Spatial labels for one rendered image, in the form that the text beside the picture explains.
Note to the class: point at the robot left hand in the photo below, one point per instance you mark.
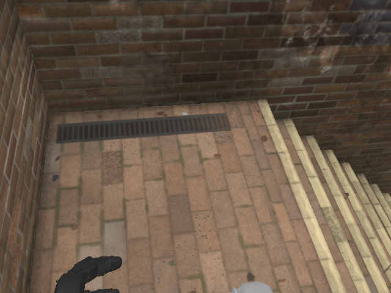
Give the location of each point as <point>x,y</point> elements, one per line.
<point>85,271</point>

